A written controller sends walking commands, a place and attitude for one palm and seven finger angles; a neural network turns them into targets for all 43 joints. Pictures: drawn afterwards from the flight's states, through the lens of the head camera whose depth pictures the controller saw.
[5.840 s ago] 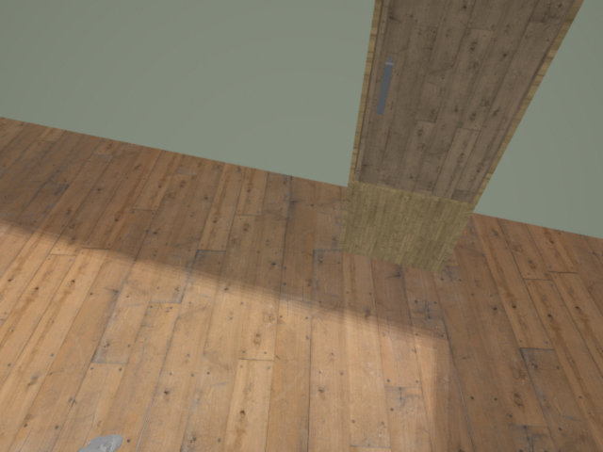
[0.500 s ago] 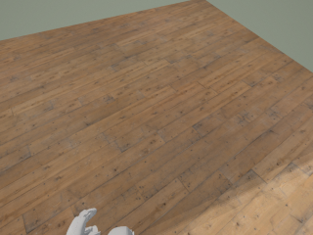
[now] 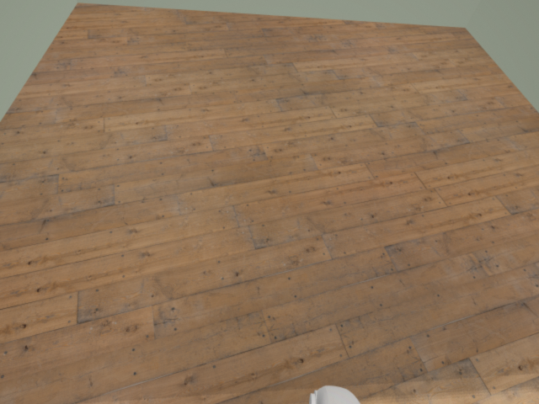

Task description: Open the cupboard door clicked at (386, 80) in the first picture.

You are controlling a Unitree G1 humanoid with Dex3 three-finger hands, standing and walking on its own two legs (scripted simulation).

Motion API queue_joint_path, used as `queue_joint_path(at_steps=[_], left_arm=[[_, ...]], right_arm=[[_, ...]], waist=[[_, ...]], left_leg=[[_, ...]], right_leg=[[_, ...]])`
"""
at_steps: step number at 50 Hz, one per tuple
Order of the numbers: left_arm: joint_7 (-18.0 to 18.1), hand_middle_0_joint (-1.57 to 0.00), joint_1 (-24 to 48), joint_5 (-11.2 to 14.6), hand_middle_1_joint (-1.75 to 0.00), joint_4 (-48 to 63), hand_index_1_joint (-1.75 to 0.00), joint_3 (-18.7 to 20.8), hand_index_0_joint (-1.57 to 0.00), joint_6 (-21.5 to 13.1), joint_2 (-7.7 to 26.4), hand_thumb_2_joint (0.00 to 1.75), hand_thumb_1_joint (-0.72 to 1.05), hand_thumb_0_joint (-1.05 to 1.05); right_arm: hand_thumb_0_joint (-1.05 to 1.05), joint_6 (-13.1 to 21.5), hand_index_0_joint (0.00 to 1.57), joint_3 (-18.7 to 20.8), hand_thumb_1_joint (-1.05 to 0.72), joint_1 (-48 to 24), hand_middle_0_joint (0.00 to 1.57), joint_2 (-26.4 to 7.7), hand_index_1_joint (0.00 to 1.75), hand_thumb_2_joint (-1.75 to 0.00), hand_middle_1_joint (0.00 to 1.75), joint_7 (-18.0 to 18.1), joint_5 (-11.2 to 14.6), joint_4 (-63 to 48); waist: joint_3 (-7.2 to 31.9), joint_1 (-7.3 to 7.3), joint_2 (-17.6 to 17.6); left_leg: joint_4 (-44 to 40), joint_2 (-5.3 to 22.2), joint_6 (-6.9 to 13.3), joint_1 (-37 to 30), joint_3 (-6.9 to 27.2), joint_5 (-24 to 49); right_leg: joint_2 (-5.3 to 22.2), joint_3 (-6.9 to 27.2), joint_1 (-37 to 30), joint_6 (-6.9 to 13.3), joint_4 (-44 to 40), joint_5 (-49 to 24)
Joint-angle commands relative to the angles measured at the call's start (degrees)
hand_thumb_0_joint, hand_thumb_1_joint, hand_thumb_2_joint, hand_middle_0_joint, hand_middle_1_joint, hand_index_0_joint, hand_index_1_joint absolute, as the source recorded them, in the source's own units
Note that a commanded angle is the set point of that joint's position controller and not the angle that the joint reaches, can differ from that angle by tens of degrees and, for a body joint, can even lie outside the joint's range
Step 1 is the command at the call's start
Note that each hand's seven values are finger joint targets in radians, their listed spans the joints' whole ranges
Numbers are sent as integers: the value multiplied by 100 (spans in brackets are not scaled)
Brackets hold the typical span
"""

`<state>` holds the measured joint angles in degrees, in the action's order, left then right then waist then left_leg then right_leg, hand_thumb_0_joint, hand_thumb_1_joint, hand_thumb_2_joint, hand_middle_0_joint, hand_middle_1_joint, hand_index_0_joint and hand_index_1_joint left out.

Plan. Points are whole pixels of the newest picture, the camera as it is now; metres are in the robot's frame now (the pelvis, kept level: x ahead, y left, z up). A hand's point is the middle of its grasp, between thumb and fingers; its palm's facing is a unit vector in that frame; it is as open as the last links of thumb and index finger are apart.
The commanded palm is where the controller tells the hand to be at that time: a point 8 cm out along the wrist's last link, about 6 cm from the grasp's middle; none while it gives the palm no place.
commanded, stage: turn to face it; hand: left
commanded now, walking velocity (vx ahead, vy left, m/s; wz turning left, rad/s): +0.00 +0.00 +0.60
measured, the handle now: out of the picture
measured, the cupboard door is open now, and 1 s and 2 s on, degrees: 0 0 0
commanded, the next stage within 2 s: none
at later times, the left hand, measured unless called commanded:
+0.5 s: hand out of the picture +0.03 +0.14 -0.15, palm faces +0.30 -0.91 -0.28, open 7.4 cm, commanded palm none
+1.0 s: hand out of the picture -0.13 +0.16 -0.19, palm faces +0.61 -0.74 -0.27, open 7.4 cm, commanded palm none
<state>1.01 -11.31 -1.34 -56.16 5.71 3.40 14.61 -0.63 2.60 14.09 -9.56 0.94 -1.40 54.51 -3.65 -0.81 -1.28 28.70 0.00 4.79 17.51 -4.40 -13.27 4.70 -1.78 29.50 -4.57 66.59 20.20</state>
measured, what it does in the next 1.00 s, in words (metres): steps on the spot, turning left: right foot, then left foot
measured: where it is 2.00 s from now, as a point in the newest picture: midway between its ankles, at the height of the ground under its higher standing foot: outside the picture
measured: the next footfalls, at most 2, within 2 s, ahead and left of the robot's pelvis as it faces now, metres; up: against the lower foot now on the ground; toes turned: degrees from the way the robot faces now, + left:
right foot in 0.42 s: +0.04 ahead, -0.18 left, +0.00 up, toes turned +14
left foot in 0.88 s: -0.06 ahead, +0.07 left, +0.00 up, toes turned +40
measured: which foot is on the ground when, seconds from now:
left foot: down 0.00-0.42, up 0.44-0.86, down 0.88-1.00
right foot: up 0.00-0.40, down 0.42-0.88, up 0.90-1.00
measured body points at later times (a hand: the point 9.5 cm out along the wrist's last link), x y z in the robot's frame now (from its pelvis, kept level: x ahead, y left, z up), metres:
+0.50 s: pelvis -0.02 -0.08 +0.00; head +0.01 -0.10 +0.45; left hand +0.01 +0.19 -0.12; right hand +0.11 -0.32 -0.16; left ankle -0.01 +0.05 -0.69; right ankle +0.00 -0.19 -0.74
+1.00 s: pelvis -0.03 -0.04 -0.01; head +0.00 +0.00 +0.43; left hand -0.16 +0.19 -0.17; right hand +0.23 -0.18 -0.13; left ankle -0.10 +0.04 -0.74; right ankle +0.00 -0.19 -0.67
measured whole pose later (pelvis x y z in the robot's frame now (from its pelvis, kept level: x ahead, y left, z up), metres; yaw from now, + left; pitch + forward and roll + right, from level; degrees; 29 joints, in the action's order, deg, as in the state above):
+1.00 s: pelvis -0.03 -0.04 -0.01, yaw +37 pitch +1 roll +0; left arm 1.0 -13.7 -1.0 -54.0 4.2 4.1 15.6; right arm -1.2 2.8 6.8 -13.0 -0.7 -1.2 50.8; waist -5.1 1.1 -3.1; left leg 34.1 0.4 1.1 16.8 -3.2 -18.5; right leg 7.7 -5.8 24.5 -4.9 63.2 29.8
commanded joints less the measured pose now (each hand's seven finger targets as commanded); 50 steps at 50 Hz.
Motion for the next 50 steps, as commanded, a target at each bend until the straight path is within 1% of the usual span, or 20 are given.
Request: queue_joint_path(at_steps=[1,13,16,18,19,20,21,22,23,25,27,33,40,42,43,44,45,46,47,50], left_arm=[[18,-20,130,20,-30,482,-30,25,-20,-155,239,90,90,0],[46,-20,425,67,-30,778,-30,-44,-20,-151,338,90,90,0],[70,-20,79,103,-30,780,-30,-49,-20,-164,312,90,90,0],[77,-20,-339,98,-30,713,-30,-16,-20,-211,399,90,90,0],[96,-20,-604,86,-30,676,-30,26,-20,-251,518,90,90,0],[142,-20,-653,-10,-30,745,-30,120,-20,-320,1006,90,90,0],[157,-20,-345,-20,-30,911,-30,113,-20,-296,1311,90,90,0],[177,-20,101,25,-30,1067,-30,45,-20,-282,1123,90,90,0],[179,-20,520,31,-30,1136,-30,21,-20,-318,858,90,90,0],[114,-20,664,46,-30,1110,-30,-83,-20,-386,591,90,90,0],[96,-20,317,36,-30,1020,-30,-125,-20,-430,522,90,90,0],[101,-20,-464,-9,-30,754,-30,-86,-20,-408,690,90,90,0],[81,-20,-577,-49,-30,668,-30,32,-20,-326,1027,90,90,0],[56,-20,-496,16,-30,648,-30,52,-20,-306,1024,90,90,0],[36,-20,-447,63,-30,706,-30,29,-20,-297,912,90,90,0],[-17,-20,-328,113,-30,980,-30,-60,-20,-297,483,90,90,0],[28,-20,31,55,-30,1135,-30,-124,-20,-223,462,90,90,0],[36,-20,111,44,-30,1157,-30,-92,-20,-187,503,90,90,0],[44,-20,219,39,-30,1061,-30,-76,-20,-178,426,90,90,0],[-32,-20,83,49,-30,895,-30,-43,-20,-176,514,90,90,0]], right_arm=[[0,106,20,313,-90,435,20,-1140,30,-90,30,57,43,-250],[0,-69,20,453,-90,110,20,-1445,30,-90,30,-44,-12,-403],[0,-120,20,482,-90,-157,20,-1487,30,-90,30,-71,-24,-521],[0,-148,20,514,-90,-370,20,-1452,30,-90,30,-100,-4,-612],[0,-164,20,498,-90,-414,20,-1312,30,-90,30,-119,24,-679],[0,-183,20,451,-90,-204,20,-905,30,-90,30,-135,77,-722],[0,-161,20,451,-90,-281,20,-884,30,-90,30,-115,18,-855],[0,-179,20,497,-90,-327,20,-1159,30,-90,30,-146,-36,-833],[0,-240,20,501,-90,-231,20,-1078,30,-90,30,-177,-31,-746],[0,-274,20,475,-90,-65,20,-1029,30,-90,30,-239,-37,-521],[0,-269,20,434,-90,-46,20,-935,30,-90,30,-270,-7,-501],[0,-298,20,344,-90,-724,20,-911,30,-90,30,-275,17,-648],[0,-170,20,203,-90,-870,20,-791,30,-90,30,-273,74,-695],[0,-108,20,247,-90,-449,20,-989,30,-90,30,-253,49,-610],[0,-45,20,346,-90,24,20,-1363,30,-90,30,-250,33,-518],[0,7,20,523,-90,443,20,-2056,30,-90,30,-197,17,-470],[0,-43,20,537,-90,789,20,-2188,30,-90,30,-157,96,-297],[0,-53,20,489,-90,610,20,-2036,30,-90,30,-125,60,-333],[0,-16,20,445,-90,349,20,-1822,30,-90,30,-69,37,-385],[0,-3,20,312,-90,-439,20,-1475,30,-90,30,-34,13,-616]], waist=[[893,-99,641],[551,-171,1033],[594,-25,1163],[634,179,1081],[714,312,738],[779,316,-744],[471,291,-1638],[279,100,-932],[139,-135,-758],[-84,-250,-720],[92,-146,-748],[164,235,-965],[525,343,-1266],[807,90,-951],[1163,-182,-138],[1332,-423,1824],[1441,-528,1599],[1170,-418,1110],[980,-383,1462],[548,-53,1236]], left_leg=[[-1012,1362,142,-1500,1752,2383],[-1114,1195,525,-643,2822,750],[-1112,1032,436,-45,3029,377],[-896,735,192,454,2877,110],[-539,461,-63,1011,2652,-315],[902,-196,-524,2009,1756,-1256],[2397,-589,-790,2370,907,-1828],[3190,-218,-689,1909,1111,-1630],[3526,-111,-694,1784,1083,-1331],[4057,57,-817,1762,781,-761],[4069,68,-907,1794,600,-587],[3233,247,-1025,1770,313,-903],[1083,135,-812,583,-264,-1014],[-98,60,-708,-318,-301,-26],[-620,485,-508,-1487,300,1267],[-515,2150,290,-2605,2443,4054],[-407,2537,782,-2493,2508,5232],[-444,2431,845,-2100,2105,4458],[-540,2021,695,-1764,2076,3972],[-631,1360,359,-999,1486,3282]], right_leg=[[83,273,544,-160,-26,-167],[-213,274,-365,-66,-1841,447],[-401,247,-1175,69,-2564,339],[-459,133,-2020,130,-3600,-221],[-230,249,-2749,216,-4463,-472],[1171,1682,-3406,654,-5465,550],[2407,2905,-2581,1153,-5785,743],[2308,2308,-1650,1237,-5750,668],[1941,1832,-1388,1137,-5690,371],[1322,858,-1478,953,-5227,-882],[1167,324,-1923,922,-4921,-1756],[1471,62,-2631,1053,-4718,-2651],[1638,-463,-2784,1008,-3943,-3748],[1491,-824,-2552,686,-3162,-3573],[1284,-960,-1743,402,-2037,-2812],[410,-999,250,-87,-717,1105],[325,-319,505,-70,-106,1951],[434,-166,506,-21,196,1635],[426,-43,580,-60,239,1271],[294,66,186,-97,-1,533]])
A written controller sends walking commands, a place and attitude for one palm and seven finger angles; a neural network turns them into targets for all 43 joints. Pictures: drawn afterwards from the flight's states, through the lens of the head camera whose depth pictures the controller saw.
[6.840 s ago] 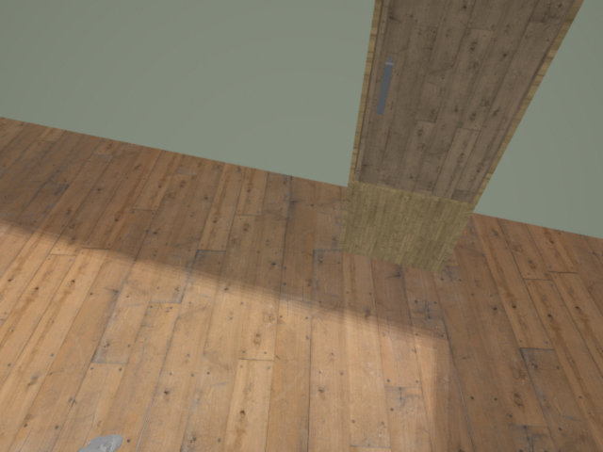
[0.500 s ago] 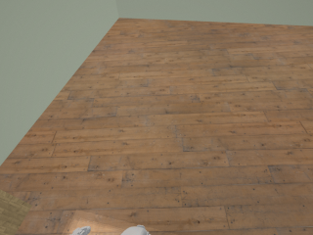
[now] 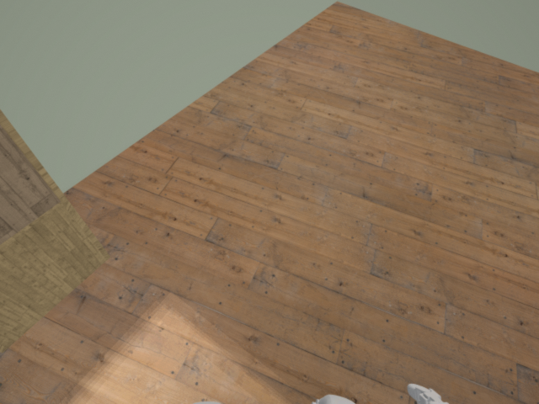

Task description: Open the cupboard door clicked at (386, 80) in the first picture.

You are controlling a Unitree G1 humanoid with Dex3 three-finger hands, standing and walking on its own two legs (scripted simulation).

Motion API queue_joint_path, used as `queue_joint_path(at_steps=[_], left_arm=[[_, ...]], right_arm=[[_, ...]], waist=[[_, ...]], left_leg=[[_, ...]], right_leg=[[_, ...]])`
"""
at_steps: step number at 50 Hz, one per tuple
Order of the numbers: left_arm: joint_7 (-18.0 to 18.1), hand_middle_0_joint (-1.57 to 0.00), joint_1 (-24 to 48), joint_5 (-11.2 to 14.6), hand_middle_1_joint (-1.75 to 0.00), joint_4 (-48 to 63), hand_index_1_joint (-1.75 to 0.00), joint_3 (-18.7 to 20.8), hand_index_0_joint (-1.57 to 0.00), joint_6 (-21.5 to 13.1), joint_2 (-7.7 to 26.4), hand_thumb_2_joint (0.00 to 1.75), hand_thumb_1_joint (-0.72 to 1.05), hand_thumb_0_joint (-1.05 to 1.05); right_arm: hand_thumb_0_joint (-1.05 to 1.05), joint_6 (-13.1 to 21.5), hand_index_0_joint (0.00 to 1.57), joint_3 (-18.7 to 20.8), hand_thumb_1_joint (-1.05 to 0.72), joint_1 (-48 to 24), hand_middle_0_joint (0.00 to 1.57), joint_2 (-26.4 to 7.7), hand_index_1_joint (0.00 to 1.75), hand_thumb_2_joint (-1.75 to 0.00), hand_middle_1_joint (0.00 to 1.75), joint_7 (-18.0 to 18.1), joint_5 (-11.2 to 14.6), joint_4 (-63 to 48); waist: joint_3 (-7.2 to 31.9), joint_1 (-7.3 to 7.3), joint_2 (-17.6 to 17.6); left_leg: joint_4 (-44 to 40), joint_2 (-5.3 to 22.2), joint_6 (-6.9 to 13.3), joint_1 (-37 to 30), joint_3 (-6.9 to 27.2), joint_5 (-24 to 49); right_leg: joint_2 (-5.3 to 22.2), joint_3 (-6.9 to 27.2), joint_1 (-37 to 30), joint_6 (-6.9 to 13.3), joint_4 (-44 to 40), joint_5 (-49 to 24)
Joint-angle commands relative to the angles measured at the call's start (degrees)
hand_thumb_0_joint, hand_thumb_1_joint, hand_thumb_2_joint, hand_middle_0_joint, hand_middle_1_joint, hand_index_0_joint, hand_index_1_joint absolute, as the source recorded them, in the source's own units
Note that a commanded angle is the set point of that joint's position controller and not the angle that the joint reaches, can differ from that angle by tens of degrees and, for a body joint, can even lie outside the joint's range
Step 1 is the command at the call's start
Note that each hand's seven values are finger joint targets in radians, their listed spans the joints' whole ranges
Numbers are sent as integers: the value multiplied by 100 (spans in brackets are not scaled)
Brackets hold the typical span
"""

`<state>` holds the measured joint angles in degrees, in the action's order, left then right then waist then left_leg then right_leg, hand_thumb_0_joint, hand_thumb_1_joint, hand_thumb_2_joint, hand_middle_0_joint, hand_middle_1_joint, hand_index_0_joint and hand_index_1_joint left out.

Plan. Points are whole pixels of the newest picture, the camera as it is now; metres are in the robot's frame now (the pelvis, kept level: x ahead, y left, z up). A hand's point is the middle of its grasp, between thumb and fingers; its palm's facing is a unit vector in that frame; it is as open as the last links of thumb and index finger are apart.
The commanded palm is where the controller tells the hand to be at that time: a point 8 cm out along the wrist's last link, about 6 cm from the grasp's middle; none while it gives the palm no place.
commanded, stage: turn to face it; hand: left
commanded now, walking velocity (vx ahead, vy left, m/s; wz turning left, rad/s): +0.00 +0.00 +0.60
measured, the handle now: out of the picture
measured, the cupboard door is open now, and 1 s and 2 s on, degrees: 0 0 0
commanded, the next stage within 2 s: take the last steps up to it in 1.52 s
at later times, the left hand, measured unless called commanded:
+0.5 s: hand out of the picture +0.05 +0.17 -0.13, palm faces +0.29 -0.91 -0.29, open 7.4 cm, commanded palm none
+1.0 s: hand out of the picture -0.04 +0.23 -0.15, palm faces +0.60 -0.76 -0.24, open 7.4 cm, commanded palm none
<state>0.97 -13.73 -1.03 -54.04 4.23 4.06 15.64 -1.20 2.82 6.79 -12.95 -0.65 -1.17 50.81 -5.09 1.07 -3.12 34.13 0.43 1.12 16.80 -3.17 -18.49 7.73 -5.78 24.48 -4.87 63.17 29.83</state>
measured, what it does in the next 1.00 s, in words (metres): steps on the spot, turning left: right foot, then left foot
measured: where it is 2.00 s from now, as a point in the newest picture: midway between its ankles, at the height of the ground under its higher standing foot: outside the picture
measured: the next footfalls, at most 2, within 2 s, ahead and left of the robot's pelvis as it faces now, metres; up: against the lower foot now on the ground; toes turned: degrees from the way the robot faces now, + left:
right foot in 0.28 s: +0.07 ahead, -0.14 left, +0.00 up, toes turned +7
left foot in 0.74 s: +0.01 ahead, +0.11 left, +0.00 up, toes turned +35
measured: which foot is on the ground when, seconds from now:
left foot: down 0.00-0.28, up 0.30-0.72, down 0.74-1.00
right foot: up 0.00-0.26, down 0.28-0.74, up 0.76-1.00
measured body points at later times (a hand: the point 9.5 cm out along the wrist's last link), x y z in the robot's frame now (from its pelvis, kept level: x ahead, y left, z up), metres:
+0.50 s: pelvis +0.02 -0.05 +0.01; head +0.06 -0.07 +0.46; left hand +0.04 +0.21 -0.11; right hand +0.15 -0.29 -0.15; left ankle -0.06 +0.09 -0.63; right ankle +0.03 -0.15 -0.73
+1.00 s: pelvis +0.01 +0.00 +0.01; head +0.03 +0.04 +0.46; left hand -0.07 +0.27 -0.13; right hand +0.24 -0.15 -0.11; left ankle -0.03 +0.08 -0.73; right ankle +0.10 -0.15 -0.65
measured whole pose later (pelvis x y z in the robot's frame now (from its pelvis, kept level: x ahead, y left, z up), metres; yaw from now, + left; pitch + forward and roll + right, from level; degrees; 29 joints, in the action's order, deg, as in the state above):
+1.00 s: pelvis +0.01 +0.00 +0.01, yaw +36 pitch +0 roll -2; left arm 0.5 -9.7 -0.9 -51.3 3.8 3.1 15.1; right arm -1.6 2.4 9.5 -12.7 -0.2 -1.3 51.8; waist -4.1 -0.3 -1.2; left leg 28.0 -1.6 2.8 14.7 1.1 -13.3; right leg 6.2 -1.5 27.4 -5.9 61.2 22.9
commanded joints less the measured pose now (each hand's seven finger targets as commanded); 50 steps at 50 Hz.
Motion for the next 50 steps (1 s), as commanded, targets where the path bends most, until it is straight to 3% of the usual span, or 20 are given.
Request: queue_joint_path(at_steps=[1,8,12,13,14,15,16,17,19,21,30,32,34,35,36,37,38,42,45,50], left_arm=[[-38,-20,269,26,-30,667,-30,88,-20,-240,389,90,90,0],[-15,-20,512,43,-30,887,-30,46,-20,-254,285,90,90,0],[15,-20,67,88,-30,846,-30,60,-20,-365,337,90,90,0],[34,-20,-164,59,-30,804,-30,106,-20,-437,541,90,90,0],[96,-20,-297,-36,-30,800,-30,216,-20,-506,1093,90,90,0],[115,-20,-316,-40,-30,855,-30,241,-20,-472,1378,90,90,0],[117,-20,-159,-24,-30,914,-30,186,-20,-439,1207,90,90,0],[131,-20,218,-16,-30,937,-30,154,-20,-471,921,90,90,0],[106,-20,668,-5,-30,1039,-30,35,-20,-441,622,90,90,0],[93,-20,516,-3,-30,993,-30,-7,-20,-484,513,90,90,0],[100,-20,-255,-67,-30,625,-30,118,-20,-425,826,90,90,0],[94,-20,-273,-65,-30,580,-30,165,-20,-398,915,90,90,0],[74,-20,-213,-40,-30,533,-30,183,-20,-370,939,90,90,0],[54,-20,-186,5,-30,542,-30,185,-20,-350,906,90,90,0],[22,-20,-161,54,-30,640,-30,167,-20,-339,709,90,90,0],[-11,-20,99,91,-30,946,-30,20,-20,-325,280,90,90,0],[40,-20,483,25,-30,1035,-30,-5,-20,-245,432,90,90,0],[-10,-20,390,23,-30,711,-30,88,-20,-228,432,90,90,0],[-34,-20,202,21,-30,621,-30,84,-20,-221,412,90,90,0],[12,-20,594,33,-30,792,-30,64,-20,-223,371,90,90,0]], right_arm=[[0,68,20,289,-90,287,20,-1154,30,-90,30,127,-7,-262],[0,-12,20,382,-90,322,20,-1257,30,-90,30,81,-41,-297],[0,-47,20,415,-90,144,20,-1214,30,-90,30,65,-6,-384],[0,-36,20,405,-90,151,20,-1068,30,-90,30,48,34,-408],[0,-24,20,327,-90,358,20,-622,30,-90,30,14,81,-486],[0,-46,20,348,-90,237,20,-646,30,-90,30,29,42,-627],[0,-99,20,390,-90,219,20,-796,30,-90,30,15,7,-578],[0,-154,20,404,-90,263,20,-794,30,-90,30,-22,-15,-436],[0,-209,20,406,-90,431,20,-738,30,-90,30,-94,-33,-236],[0,-221,20,355,-90,541,20,-623,30,-90,30,-126,-22,-138],[0,-163,20,187,-90,-159,20,-443,30,-90,30,-137,41,-303],[0,-116,20,163,-90,-103,20,-437,30,-90,30,-127,57,-309],[0,-72,20,181,-90,207,20,-531,30,-90,30,-111,42,-267],[0,-36,20,231,-90,500,20,-696,30,-90,30,-108,20,-207],[0,32,20,364,-90,1008,20,-1219,30,-90,30,-80,-11,-105],[0,51,20,494,-90,1385,20,-1811,30,-90,30,-27,14,-58],[0,-1,20,472,-90,1614,20,-1825,30,-90,30,10,56,110],[0,48,20,281,-90,419,20,-1183,30,-90,30,124,-2,-185],[0,81,20,269,-90,366,20,-1154,30,-90,30,110,9,-243],[0,36,20,329,-90,585,20,-1206,30,-90,30,94,-13,-208]], waist=[[749,-213,1295],[753,-277,1268],[901,-19,1191],[1013,108,774],[1172,146,-873],[1067,190,-1414],[841,113,-695],[549,-29,-1150],[168,-274,-711],[284,-266,-653],[622,147,-897],[725,160,-997],[857,-10,-849],[1014,-198,-486],[1393,-500,729],[1369,-663,2315],[1324,-738,1573],[629,-260,1401],[786,-179,1101],[661,-312,1114]], left_leg=[[-1176,1267,743,-992,1378,3811],[-1150,1115,818,-663,1951,2897],[-591,839,560,-72,2146,2796],[-140,550,282,360,1980,2130],[1084,-181,-190,1469,1101,79],[2342,-427,-384,1789,697,-1729],[3173,-193,-316,1653,935,-1510],[3473,-15,-312,1709,988,-1210],[3850,98,-412,1673,700,-466],[3751,83,-503,1719,510,-176],[1423,206,-531,1168,-177,-588],[889,160,-433,779,-335,-532],[-1,91,-352,205,-443,53],[-679,71,-269,-521,-355,744],[-1055,882,139,-1685,810,2315],[-1202,2315,981,-2206,2680,5003],[-1101,2473,1262,-1940,2377,4858],[-1283,1380,808,-935,1563,3439],[-1392,1165,723,-838,1430,3066],[-1460,1236,885,-846,2003,2627]], right_leg=[[-71,459,648,-83,141,-486],[-449,394,-69,-52,-1532,-462],[-643,291,-1319,11,-3254,-1443],[-346,541,-2033,61,-4068,-2004],[1152,1910,-2946,483,-4595,-2436],[2239,2809,-2384,1152,-4669,-3187],[2073,2328,-1764,1332,-4648,-2674],[1776,2059,-1332,1198,-4823,-2144],[1197,1121,-1153,981,-4653,-2244],[989,551,-1456,902,-4496,-2870],[1337,-84,-2343,1127,-3943,-4453],[1425,-191,-2308,1088,-3696,-4640],[1377,-453,-2174,867,-3203,-4458],[1248,-601,-1775,647,-2551,-4205],[803,-779,-669,278,-1327,-2874],[3,-549,885,-121,-113,974],[65,105,849,-21,358,1035],[52,443,753,-48,509,-413],[-86,448,500,-95,218,-759],[-211,538,490,-148,-513,-622]])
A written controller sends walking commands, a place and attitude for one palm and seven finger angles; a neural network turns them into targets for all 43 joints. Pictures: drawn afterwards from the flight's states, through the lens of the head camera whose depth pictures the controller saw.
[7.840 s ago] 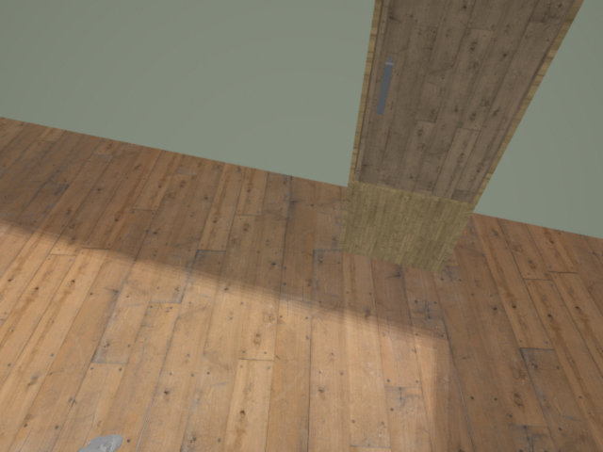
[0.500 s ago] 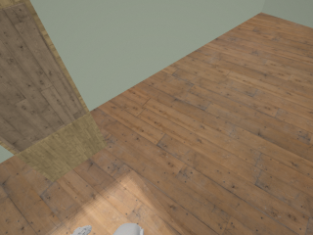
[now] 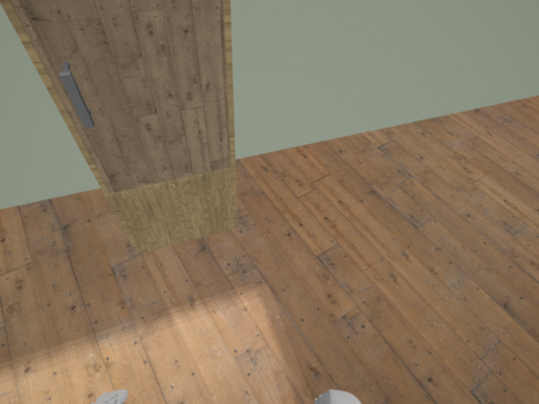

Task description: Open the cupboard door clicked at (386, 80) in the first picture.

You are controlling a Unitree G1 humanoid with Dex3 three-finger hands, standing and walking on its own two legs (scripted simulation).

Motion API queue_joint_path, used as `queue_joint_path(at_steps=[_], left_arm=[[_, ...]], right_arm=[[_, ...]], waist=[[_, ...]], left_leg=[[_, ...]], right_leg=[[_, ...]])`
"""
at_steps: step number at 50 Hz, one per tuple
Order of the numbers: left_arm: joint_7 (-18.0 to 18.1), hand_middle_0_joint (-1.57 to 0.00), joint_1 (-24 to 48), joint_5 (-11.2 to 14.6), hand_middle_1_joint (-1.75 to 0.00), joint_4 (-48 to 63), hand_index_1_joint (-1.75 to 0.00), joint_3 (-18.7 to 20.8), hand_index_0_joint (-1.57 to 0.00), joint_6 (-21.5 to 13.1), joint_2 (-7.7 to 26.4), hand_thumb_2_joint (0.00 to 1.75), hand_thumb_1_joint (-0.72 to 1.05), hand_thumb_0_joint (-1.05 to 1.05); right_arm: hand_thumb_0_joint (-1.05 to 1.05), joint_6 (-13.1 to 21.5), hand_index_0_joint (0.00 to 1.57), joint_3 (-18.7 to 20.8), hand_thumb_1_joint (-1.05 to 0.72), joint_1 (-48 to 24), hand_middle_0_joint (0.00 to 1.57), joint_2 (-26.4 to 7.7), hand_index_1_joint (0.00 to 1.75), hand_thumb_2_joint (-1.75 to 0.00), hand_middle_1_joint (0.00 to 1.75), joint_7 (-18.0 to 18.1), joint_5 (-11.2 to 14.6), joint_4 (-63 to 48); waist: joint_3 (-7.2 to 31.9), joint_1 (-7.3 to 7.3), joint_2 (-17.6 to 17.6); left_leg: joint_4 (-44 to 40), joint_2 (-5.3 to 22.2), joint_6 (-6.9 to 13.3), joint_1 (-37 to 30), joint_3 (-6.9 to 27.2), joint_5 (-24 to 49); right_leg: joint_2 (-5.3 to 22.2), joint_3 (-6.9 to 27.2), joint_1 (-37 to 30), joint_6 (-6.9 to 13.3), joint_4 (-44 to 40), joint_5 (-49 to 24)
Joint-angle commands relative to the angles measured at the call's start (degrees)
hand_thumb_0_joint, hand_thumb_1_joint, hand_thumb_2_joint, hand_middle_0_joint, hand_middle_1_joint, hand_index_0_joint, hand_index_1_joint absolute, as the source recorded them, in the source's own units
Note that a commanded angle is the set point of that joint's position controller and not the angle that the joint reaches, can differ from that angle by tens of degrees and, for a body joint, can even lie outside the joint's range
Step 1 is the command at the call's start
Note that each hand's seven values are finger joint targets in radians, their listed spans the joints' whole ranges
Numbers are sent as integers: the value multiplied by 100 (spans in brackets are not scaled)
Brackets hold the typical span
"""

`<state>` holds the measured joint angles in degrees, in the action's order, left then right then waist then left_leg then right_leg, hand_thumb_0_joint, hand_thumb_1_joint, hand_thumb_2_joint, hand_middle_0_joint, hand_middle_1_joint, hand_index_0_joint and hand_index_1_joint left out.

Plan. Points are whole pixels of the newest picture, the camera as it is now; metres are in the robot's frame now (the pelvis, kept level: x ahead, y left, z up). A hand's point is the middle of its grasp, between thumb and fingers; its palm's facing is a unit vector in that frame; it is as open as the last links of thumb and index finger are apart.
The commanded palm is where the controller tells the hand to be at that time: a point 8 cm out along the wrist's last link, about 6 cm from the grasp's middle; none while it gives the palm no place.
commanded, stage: turn to face it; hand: left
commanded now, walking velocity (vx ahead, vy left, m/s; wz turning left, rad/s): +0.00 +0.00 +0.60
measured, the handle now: (78, 96) +0.70 +0.47 +0.01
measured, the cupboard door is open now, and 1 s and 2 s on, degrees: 0 0 0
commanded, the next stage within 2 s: take the last steps up to it in 0.52 s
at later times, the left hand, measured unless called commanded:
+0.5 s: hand out of the picture +0.01 +0.15 -0.15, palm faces +0.28 -0.92 -0.29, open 7.4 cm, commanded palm none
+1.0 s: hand out of the picture -0.02 +0.20 -0.17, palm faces +0.39 -0.90 -0.17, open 7.4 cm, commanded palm none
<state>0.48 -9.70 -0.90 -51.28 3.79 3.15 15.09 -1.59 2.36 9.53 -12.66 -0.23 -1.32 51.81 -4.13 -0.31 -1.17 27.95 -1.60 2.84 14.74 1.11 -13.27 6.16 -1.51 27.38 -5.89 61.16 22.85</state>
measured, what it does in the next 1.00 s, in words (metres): steps on the spot, turning left: right foot, then left foot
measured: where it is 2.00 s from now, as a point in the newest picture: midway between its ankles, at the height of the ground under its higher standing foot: (235, 380)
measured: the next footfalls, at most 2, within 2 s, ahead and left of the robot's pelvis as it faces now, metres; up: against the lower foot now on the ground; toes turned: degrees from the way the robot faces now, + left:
right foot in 0.22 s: +0.05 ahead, -0.15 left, +0.00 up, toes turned +6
left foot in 0.66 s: -0.04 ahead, +0.09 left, +0.00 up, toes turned +24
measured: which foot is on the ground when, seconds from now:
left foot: down 0.00-0.22, up 0.24-0.64, down 0.66-1.00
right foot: up 0.00-0.20, down 0.22-0.68, up 0.70-1.00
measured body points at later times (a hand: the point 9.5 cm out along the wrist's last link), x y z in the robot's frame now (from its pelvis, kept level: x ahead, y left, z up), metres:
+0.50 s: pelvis -0.01 -0.05 +0.00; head +0.03 -0.08 +0.45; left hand -0.01 +0.20 -0.12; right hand +0.11 -0.30 -0.16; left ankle -0.08 +0.10 -0.66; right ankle +0.01 -0.16 -0.74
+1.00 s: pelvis +0.02 +0.01 +0.01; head +0.01 +0.03 +0.46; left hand -0.04 +0.25 -0.15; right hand +0.12 -0.21 -0.14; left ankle -0.07 +0.08 -0.74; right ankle +0.10 -0.12 -0.68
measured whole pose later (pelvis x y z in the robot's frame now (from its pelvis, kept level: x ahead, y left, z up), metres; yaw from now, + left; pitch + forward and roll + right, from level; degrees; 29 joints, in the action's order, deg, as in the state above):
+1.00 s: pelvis +0.02 +0.01 +0.01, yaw +22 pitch -1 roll -1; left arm -1.0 -14.8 -1.6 -59.6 2.3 1.5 12.1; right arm 2.0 1.6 18.4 -9.5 1.3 -1.4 59.5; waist -0.1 -0.3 -1.6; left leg 18.8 -0.6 2.3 2.2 -2.2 -15.6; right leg 6.0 -4.0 26.1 -3.5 52.8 17.9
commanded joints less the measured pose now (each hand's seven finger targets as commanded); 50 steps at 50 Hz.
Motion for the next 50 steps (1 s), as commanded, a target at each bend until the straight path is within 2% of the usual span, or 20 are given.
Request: queue_joint_path(at_steps=[1,6,9,10,11,12,13,15,17,27,29,31,32,33,34,35,36,38,41,50], left_arm=[[66,-20,250,25,-30,562,-30,104,-20,-129,405,90,90,0],[93,-20,230,69,-30,657,-30,56,-20,-189,345,90,90,0],[126,-20,-335,87,-30,537,-30,95,-20,-280,451,90,90,0],[154,-20,-532,47,-30,502,-30,145,-20,-340,697,90,90,0],[200,-20,-605,-56,-30,520,-30,251,-20,-391,1246,90,90,0],[198,-20,-547,-32,-30,585,-30,224,-20,-342,1340,90,90,0],[221,-20,-231,-19,-30,656,-30,192,-20,-328,1071,90,90,0],[179,-20,245,-1,-30,702,-30,113,-20,-334,754,90,90,0],[149,-20,211,-5,-30,655,-30,42,-20,-377,548,90,90,0],[145,-20,-889,-109,-30,58,-30,143,-20,-357,878,90,90,0],[148,-20,-872,-113,-30,-19,-30,179,-20,-345,918,90,90,0],[145,-20,-726,-45,-30,-82,-30,160,-20,-312,866,90,90,0],[127,-20,-726,25,-30,-96,-30,119,-20,-291,702,90,90,0],[96,-20,-866,66,-30,-16,-30,51,-20,-267,326,90,90,0],[88,-20,-586,23,-30,128,-30,-59,-20,-246,105,90,90,0],[75,-20,-353,-22,-30,154,-30,-25,-20,-228,221,90,90,0],[56,-20,-185,-62,-30,24,-30,-27,-20,-203,194,90,90,0],[-67,-20,-234,-80,-30,-182,-30,-20,-20,-257,257,90,90,0],[-133,-20,-535,-77,-30,-434,-30,-81,-20,-313,88,90,90,0],[-158,-20,205,-37,-30,-255,-30,-96,-20,-358,-78,90,90,0]], right_arm=[[0,62,20,393,-90,310,20,-1242,30,-90,30,49,-7,-306],[0,10,20,440,-90,226,20,-1245,30,-90,30,43,-25,-350],[0,-10,20,455,-90,35,20,-1157,30,-90,30,21,23,-423],[0,-8,20,427,-90,109,20,-928,30,-90,30,-1,69,-455],[0,-1,20,359,-90,225,20,-484,30,-90,30,-22,104,-564],[0,-43,20,426,-90,138,20,-724,30,-90,30,4,36,-608],[0,-113,20,462,-90,171,20,-805,30,-90,30,-13,8,-538],[0,-196,20,459,-90,264,20,-731,30,-90,30,-83,-18,-272],[0,-196,20,415,-90,429,20,-638,30,-90,30,-125,-19,-169],[0,-115,20,191,-90,-313,20,-374,30,-90,30,-73,77,-196],[0,-45,20,153,-90,-165,20,-343,30,-90,30,-48,100,-137],[0,21,20,138,-90,223,20,-413,30,-90,30,-21,92,19],[0,90,20,163,-90,481,20,-619,30,-90,30,-18,68,118],[0,153,20,269,-90,640,20,-1146,30,-90,30,0,14,123],[0,120,20,322,-90,974,20,-1464,30,-90,30,37,3,189],[0,89,20,305,-90,958,20,-1414,30,-90,30,45,-44,228],[0,159,20,233,-90,848,20,-1144,30,-90,30,112,-47,286],[0,222,20,127,-90,570,20,-845,30,-90,30,152,-15,243],[0,346,20,93,-90,703,20,-695,30,-90,30,165,20,353],[0,448,20,157,-90,1374,20,-589,30,-90,30,194,-17,722]], waist=[[563,-189,909],[670,-144,1091],[877,151,932],[985,231,359],[1000,257,-1449],[868,256,-1321],[610,98,-818],[128,-112,-861],[86,-163,-882],[429,327,-1187],[635,273,-1242],[749,40,-1044],[962,-110,-396],[1171,-148,1233],[1005,-337,1906],[698,-375,1424],[384,-363,1617],[1,-191,1259],[-38,-72,940],[-346,-226,929]], left_leg=[[-825,1438,741,-627,1681,1984],[-513,1250,703,-350,2087,2431],[-17,926,380,254,2028,2091],[495,593,65,895,1769,1109],[1828,-283,-447,1993,601,-1252],[3009,-241,-502,1938,482,-2148],[3686,-63,-471,1816,661,-1811],[4315,117,-522,1813,462,-1148],[4393,158,-610,1826,253,-696],[1957,211,-643,989,-410,-1346],[1171,157,-585,618,-542,-1239],[-1,144,-512,-312,-602,-146],[-622,394,-423,-1099,-373,598],[-840,1609,27,-1936,1166,1448],[-1060,2405,648,-1812,1962,2052],[-1208,2526,918,-1334,1865,690],[-1501,2155,791,-1128,1806,98],[-1590,1848,664,-820,1506,-354],[-1658,1500,594,-954,934,205],[-1726,1752,796,-1217,849,718]], right_leg=[[-97,117,155,-39,-540,135],[-432,56,-674,68,-1839,183],[-467,-3,-1887,135,-3417,-896],[65,479,-2679,256,-4139,-1175],[1696,2077,-3235,821,-4561,-1546],[2365,2360,-2341,1354,-4584,-1873],[2135,1882,-1786,1447,-4639,-1483],[1415,1116,-1324,1172,-4610,-1150],[1071,409,-1464,1044,-4429,-1715],[1335,53,-2259,1344,-3875,-3662],[1336,-24,-2428,1281,-3557,-4083],[1155,-263,-1974,951,-3152,-3601],[930,-512,-1534,668,-2646,-2730],[273,-808,-310,295,-1666,-590],[-63,-617,319,198,-829,1460],[15,-347,348,331,-226,1396],[57,-151,653,312,6,973],[110,-63,713,347,322,214],[40,-182,595,287,90,-302],[93,-221,566,240,-1468,-510]])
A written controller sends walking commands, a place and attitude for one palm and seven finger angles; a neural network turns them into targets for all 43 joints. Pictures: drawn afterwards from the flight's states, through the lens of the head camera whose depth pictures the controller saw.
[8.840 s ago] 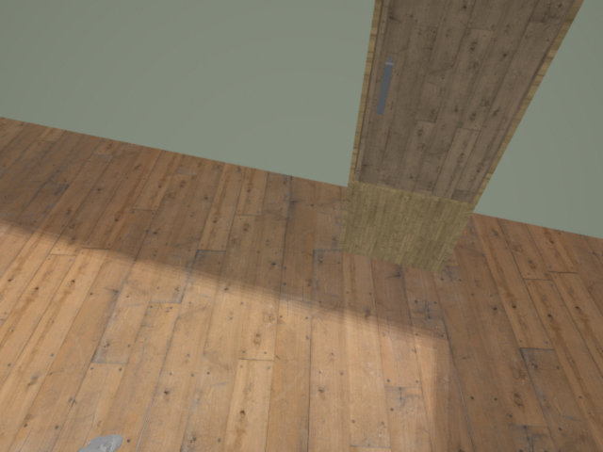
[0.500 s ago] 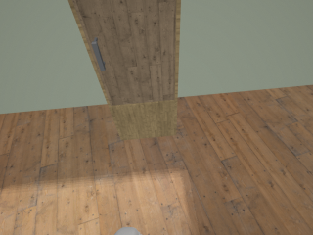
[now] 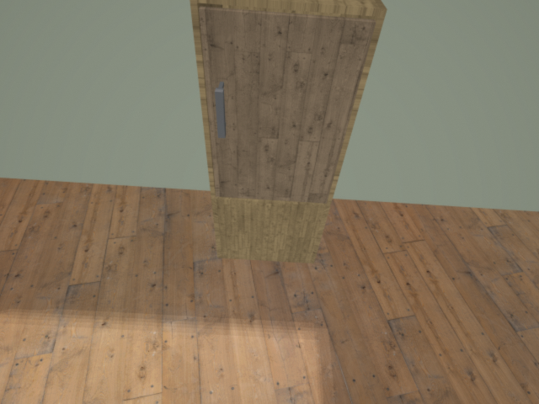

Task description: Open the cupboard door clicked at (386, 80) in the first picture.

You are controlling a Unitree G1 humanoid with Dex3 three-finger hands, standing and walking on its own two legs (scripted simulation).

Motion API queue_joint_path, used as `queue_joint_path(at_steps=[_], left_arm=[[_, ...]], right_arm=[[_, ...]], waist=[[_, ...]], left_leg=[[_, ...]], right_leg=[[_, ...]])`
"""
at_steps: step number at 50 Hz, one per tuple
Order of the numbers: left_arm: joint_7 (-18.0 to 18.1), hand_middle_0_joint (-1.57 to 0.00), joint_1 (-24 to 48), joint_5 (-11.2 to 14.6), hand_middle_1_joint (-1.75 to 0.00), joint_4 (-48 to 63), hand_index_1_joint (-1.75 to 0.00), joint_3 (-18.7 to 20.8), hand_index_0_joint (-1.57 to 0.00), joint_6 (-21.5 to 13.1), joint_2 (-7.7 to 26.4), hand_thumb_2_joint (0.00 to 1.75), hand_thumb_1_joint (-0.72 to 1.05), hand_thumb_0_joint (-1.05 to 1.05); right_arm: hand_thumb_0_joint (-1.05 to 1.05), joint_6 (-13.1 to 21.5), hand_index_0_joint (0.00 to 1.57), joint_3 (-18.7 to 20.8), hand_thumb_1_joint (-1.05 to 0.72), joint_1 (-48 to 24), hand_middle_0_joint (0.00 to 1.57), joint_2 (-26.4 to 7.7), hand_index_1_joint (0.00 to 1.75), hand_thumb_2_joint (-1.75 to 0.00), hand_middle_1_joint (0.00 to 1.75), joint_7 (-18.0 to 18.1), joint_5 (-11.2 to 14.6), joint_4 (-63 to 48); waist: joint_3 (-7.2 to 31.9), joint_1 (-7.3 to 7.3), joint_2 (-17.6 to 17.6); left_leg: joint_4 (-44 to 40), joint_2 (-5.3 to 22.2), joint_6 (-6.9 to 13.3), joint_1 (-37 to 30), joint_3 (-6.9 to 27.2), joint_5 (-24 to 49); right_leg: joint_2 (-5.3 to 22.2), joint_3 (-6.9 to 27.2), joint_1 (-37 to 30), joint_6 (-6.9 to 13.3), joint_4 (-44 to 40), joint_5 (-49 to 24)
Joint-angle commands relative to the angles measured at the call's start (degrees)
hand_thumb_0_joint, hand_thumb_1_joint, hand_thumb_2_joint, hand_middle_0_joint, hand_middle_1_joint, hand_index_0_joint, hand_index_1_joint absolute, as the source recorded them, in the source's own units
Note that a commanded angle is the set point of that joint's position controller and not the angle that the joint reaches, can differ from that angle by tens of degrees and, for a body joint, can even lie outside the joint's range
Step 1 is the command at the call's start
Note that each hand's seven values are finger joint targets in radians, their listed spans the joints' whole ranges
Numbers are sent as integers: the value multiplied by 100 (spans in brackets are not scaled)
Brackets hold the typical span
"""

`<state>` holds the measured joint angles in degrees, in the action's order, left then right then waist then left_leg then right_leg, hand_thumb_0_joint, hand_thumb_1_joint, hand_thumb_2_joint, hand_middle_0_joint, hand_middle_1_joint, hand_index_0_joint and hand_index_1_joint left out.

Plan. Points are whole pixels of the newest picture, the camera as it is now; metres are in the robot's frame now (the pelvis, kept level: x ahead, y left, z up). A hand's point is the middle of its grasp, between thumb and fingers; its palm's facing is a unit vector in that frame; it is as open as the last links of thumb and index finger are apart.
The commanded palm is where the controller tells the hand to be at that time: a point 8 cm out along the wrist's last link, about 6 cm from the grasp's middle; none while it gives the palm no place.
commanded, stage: take the last steps up to it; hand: left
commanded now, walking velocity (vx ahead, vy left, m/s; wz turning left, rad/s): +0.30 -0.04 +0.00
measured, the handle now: (221, 110) +0.80 +0.17 +0.01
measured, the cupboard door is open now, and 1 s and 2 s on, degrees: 0 0 0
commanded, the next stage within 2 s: come to a stop and stand still in 0.60 s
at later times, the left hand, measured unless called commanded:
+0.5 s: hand out of the picture +0.12 +0.12 -0.17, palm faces +0.09 -0.98 -0.17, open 7.3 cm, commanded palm none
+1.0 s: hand (182, 318) +0.32 +0.19 -0.18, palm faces +0.04 -0.98 -0.20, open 7.4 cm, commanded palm none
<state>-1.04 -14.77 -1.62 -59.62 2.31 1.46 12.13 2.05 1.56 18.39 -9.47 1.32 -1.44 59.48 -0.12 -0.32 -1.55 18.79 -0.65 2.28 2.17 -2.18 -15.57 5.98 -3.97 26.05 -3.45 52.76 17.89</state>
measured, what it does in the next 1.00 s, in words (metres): walks ahead: right foot, then left foot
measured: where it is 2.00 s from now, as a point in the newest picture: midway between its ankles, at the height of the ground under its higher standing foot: outside the picture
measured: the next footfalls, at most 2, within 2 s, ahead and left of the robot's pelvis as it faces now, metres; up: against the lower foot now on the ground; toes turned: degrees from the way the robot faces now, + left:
right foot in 0.18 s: +0.15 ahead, -0.15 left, +0.00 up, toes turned -8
left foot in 0.64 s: +0.31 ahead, +0.10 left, +0.00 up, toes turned +10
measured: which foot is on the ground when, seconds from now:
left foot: down 0.00-0.18, up 0.20-0.62, down 0.64-1.00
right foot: up 0.00-0.16, down 0.18-0.64, up 0.66-1.00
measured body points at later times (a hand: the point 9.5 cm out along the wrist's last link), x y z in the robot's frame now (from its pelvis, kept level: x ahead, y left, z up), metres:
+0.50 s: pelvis +0.15 -0.04 +0.00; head +0.15 -0.05 +0.45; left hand +0.11 +0.18 -0.16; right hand +0.19 -0.28 -0.16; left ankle +0.22 +0.10 -0.70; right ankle +0.11 -0.15 -0.75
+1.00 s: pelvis +0.26 +0.00 +0.00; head +0.28 +0.02 +0.44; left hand +0.31 +0.24 -0.17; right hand +0.30 -0.24 -0.15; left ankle +0.27 +0.09 -0.75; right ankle +0.27 -0.14 -0.68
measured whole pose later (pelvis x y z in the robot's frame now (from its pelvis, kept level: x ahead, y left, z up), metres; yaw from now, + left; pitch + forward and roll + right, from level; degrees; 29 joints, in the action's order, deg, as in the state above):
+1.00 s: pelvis +0.26 +0.00 +0.00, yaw +0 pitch -1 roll -1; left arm 1.7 -10.5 -1.3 -58.5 3.7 3.1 11.8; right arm -0.2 2.2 11.4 -7.6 3.0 -1.4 60.9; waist -4.1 -0.5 -2.2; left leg 25.9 3.4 2.2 11.8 -9.7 -12.8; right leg 2.6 -1.5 25.8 -2.5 55.7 22.0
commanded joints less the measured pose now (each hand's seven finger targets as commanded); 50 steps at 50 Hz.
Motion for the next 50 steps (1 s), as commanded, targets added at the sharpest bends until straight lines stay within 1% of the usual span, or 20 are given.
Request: queue_joint_path(at_steps=[1,5,7,8,9,10,12,15,17,22,27,30,31,32,33,35,38,41,45,50], left_arm=[[-11,-20,786,45,-30,598,-30,51,-20,-199,200,90,90,0],[-28,-20,557,48,-30,508,-30,108,-20,-272,150,90,90,0],[-4,-20,-444,23,-30,153,-30,182,-20,-366,370,90,90,0],[46,-20,-1185,-18,-30,-64,-30,272,-20,-465,808,90,90,0],[109,-20,-1728,13,-30,-188,-30,385,-20,-482,1315,90,90,0],[150,-20,-1667,96,-30,-146,-30,351,-20,-446,1241,90,90,0],[176,-20,-718,86,-30,49,-30,277,-20,-452,854,90,90,0],[217,-20,-296,58,-30,126,-30,108,-20,-522,271,90,90,0],[222,-20,-411,38,-30,56,-30,98,-20,-565,176,90,90,0],[200,-20,-774,30,-30,-175,-30,68,-20,-622,307,90,90,0],[219,-20,-992,3,-30,-337,-30,111,-20,-588,403,90,90,0],[230,-20,-893,37,-30,-362,-30,107,-20,-503,330,90,90,0],[211,-20,-1056,68,-30,-329,-30,72,-20,-481,105,90,90,0],[180,-20,-1192,124,-30,-220,-30,8,-20,-483,-156,90,90,0],[210,-20,-912,77,-30,-89,-30,5,-20,-444,11,90,90,0],[197,-20,-586,51,-30,-190,-30,26,-20,-412,-65,90,90,0],[218,-20,-909,107,-30,-458,-30,-37,-20,-275,-331,90,90,0],[283,-20,-952,75,-30,-369,-30,38,-20,-25,-173,90,90,0],[290,-20,-555,25,-30,3,-30,156,-20,164,65,90,90,0],[284,-20,7,50,-30,369,-30,170,-20,187,106,90,90,0]], right_arm=[[0,78,20,242,-90,466,20,-930,30,-90,30,34,-15,-16],[0,66,20,239,-90,423,20,-935,30,-90,30,35,-40,112],[0,71,20,210,-90,421,20,-845,30,-90,30,19,-6,164],[0,107,20,180,-90,475,20,-639,30,-90,30,-37,56,129],[0,113,20,130,-90,510,20,-331,30,-90,30,-54,83,-56],[0,62,20,183,-90,180,20,-597,30,-90,30,-67,66,-160],[0,26,20,235,-90,-68,20,-500,30,-90,30,-121,43,-102],[0,-103,20,213,-90,288,20,-206,30,-90,30,-172,-21,102],[0,-153,20,211,-90,407,20,-95,30,-90,30,-185,-29,142],[0,-112,20,191,-90,-240,20,-94,30,-90,30,-265,5,-129],[0,12,20,165,-90,-780,20,-70,30,-90,30,-290,31,-330],[0,106,20,203,-90,51,20,-341,30,-90,30,-230,6,-54],[0,167,20,299,-90,713,20,-778,30,-90,30,-164,-42,117],[0,163,20,412,-90,1200,20,-1323,30,-90,30,-90,-39,208],[0,73,20,379,-90,1186,20,-1380,30,-90,30,-42,13,215],[0,112,20,235,-90,471,20,-829,30,-90,30,29,27,103],[0,184,20,33,-90,-301,20,-383,30,-90,30,103,58,-24],[0,78,20,126,-90,-312,20,-593,30,-90,30,192,74,-19],[0,-101,20,250,-90,-372,20,-780,30,-90,30,226,52,-65],[0,-218,20,350,-90,-492,20,-852,30,-90,30,175,-17,-116]], waist=[[-822,-211,980],[-828,-41,888],[-333,405,249],[217,698,-687],[422,752,-1967],[213,789,-1242],[-449,448,-749],[-535,19,-189],[-517,-63,-368],[-581,67,-540],[-676,190,-592],[-314,-220,-25],[244,-423,996],[646,-470,2258],[485,-472,1740],[-123,-281,1212],[-211,167,424],[136,146,487],[36,82,815],[-62,0,1278]], left_leg=[[-781,1679,833,207,1132,892],[-359,1596,666,764,967,882],[914,1113,369,1227,562,856],[2371,630,108,1995,45,280],[3961,26,-58,3082,-217,-1781],[4711,262,4,3289,244,-1809],[5204,619,-9,3431,344,-837],[4763,790,-178,2839,217,-69],[4365,790,-282,2782,45,99],[3057,773,-384,2935,-201,345],[1954,623,-285,2301,-393,231],[960,418,-235,581,-494,672],[580,1126,14,-437,419,1065],[70,2440,569,-1171,2037,1905],[-172,2657,849,-792,2170,1500],[-350,2280,731,138,1530,1810],[-287,1852,488,1010,398,4078],[-50,2011,593,615,239,4954],[90,2159,789,510,279,4742],[310,1979,712,502,153,4317]], right_leg=[[98,-15,505,17,-895,7],[-153,-214,-593,150,-1733,-292],[-277,-225,-2133,240,-2499,-615],[642,861,-3256,554,-2972,-56],[1962,2868,-3692,1028,-3798,117],[2066,3113,-3165,1272,-4212,810],[1786,2715,-1959,1221,-4484,1919],[1207,1150,-1179,981,-4455,466],[1046,615,-1175,962,-4424,-174],[966,372,-1622,1101,-4363,-995],[1093,389,-1668,1107,-3950,-1376],[710,0,-1142,830,-2723,-1360],[189,-355,-630,564,-1330,-843],[-429,-657,381,310,218,1551],[-321,-122,536,398,1010,1851],[23,134,655,395,1477,1038],[144,341,-389,149,557,264],[-27,290,-429,62,275,164],[-176,385,21,67,554,365],[-281,343,-32,124,90,539]])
